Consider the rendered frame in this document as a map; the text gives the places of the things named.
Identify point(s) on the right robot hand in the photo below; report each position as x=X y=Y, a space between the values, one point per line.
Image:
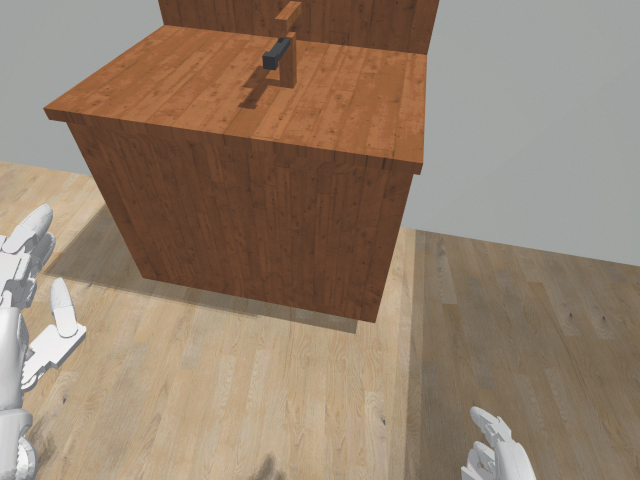
x=508 y=461

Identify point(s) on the counter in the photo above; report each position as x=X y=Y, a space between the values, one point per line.
x=285 y=186

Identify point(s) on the left robot hand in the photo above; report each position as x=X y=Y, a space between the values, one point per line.
x=22 y=257

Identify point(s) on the tap lever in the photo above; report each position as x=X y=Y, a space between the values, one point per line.
x=271 y=58

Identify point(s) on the left robot forearm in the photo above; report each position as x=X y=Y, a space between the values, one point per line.
x=18 y=456

